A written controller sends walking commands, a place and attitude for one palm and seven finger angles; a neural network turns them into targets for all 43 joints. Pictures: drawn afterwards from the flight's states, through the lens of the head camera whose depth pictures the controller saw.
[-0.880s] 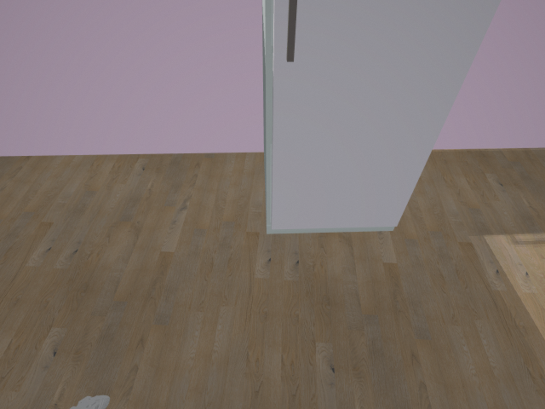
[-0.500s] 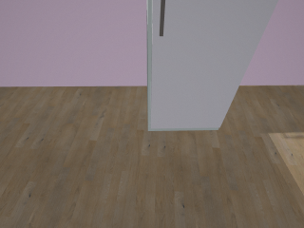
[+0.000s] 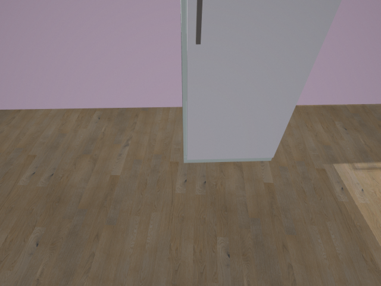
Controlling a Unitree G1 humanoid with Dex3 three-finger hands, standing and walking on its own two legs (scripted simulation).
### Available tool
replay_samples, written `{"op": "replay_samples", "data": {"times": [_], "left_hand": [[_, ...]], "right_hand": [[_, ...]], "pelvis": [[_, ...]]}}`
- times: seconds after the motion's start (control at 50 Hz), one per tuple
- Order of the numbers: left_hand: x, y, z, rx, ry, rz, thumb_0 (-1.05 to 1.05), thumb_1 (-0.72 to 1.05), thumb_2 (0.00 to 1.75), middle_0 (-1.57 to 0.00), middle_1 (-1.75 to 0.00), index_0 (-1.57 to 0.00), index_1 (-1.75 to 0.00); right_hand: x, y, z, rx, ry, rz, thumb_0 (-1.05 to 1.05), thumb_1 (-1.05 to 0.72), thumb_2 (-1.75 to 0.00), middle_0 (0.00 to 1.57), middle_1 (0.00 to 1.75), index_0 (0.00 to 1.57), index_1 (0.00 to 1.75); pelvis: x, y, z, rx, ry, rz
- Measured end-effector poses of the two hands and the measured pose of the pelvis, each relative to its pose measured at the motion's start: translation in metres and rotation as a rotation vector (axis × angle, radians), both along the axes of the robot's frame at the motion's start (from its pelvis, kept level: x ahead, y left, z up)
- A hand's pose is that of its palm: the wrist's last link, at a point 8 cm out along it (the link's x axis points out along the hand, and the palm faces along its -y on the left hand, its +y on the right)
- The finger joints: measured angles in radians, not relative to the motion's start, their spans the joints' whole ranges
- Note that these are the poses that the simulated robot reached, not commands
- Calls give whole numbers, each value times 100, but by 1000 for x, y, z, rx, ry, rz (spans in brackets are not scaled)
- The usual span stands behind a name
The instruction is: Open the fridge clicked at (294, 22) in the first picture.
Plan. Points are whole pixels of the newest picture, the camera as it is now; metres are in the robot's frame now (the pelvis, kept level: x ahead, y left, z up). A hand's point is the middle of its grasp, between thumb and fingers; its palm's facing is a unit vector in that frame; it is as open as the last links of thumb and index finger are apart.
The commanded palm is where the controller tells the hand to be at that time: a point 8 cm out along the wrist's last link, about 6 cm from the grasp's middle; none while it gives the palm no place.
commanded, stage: look at it before walking up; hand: left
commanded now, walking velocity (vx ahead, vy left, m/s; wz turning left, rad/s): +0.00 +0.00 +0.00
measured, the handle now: out of the picture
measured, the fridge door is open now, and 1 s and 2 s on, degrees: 0 0 0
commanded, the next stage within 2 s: take the last steps up to it in 0.56 s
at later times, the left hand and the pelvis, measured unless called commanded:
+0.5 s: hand out of the picture +0.07 +0.25 -0.15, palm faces -0.02 -0.94 -0.34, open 7.4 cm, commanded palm none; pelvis +0.00 +0.00 +0.00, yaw +0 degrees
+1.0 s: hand out of the picture +0.03 +0.18 -0.19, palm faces +0.00 -0.98 -0.21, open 7.4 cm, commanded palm none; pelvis +0.05 -0.02 -0.02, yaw +0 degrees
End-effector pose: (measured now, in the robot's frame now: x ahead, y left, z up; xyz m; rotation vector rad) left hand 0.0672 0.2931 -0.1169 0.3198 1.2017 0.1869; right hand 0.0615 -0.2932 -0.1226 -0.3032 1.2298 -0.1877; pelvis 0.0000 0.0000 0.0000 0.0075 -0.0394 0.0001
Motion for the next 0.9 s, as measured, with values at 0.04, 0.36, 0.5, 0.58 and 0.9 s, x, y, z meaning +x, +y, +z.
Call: {"op": "replay_samples", "data": {"times": [0.04, 0.36, 0.5, 0.58, 0.9], "left_hand": [[1, -1, 0, -2, -3, -1, 1, 90, 90, -20, -30, -21, -30], [3, -3, -1, -8, -2, 0, 1, 90, 90, -20, -30, -21, -30], [2, -2, -1, -5, 7, 5, 1, 90, 90, -20, -30, -21, -30], [2, -1, -1, -3, 8, 8, 1, 90, 90, -20, -30, -21, -30], [-18, -34, -25, -82, 98, 38, 0, 90, 90, -20, -30, -20, -30]], "right_hand": [[0, 0, 0, 1, -2, 0, 1, -91, -90, 21, 30, 21, 30], [10, 1, 2, 0, -15, 9, 1, -91, -90, 21, 30, 21, 30], [14, 0, 3, -2, -13, 14, 1, -91, -90, 21, 30, 21, 30], [17, 0, 3, -3, -16, 15, 1, -91, -90, 21, 30, 21, 30], [2, 26, -16, 71, 43, -26, 1, -91, -90, 20, 30, 20, 30]], "pelvis": [[0, 0, 0, 0, 0, 0], [2, -1, 1, -1, 3, 1], [4, -1, 1, -1, 5, 2], [5, -1, 1, -2, 3, 3], [29, -7, -6, 6, 16, -12]]}}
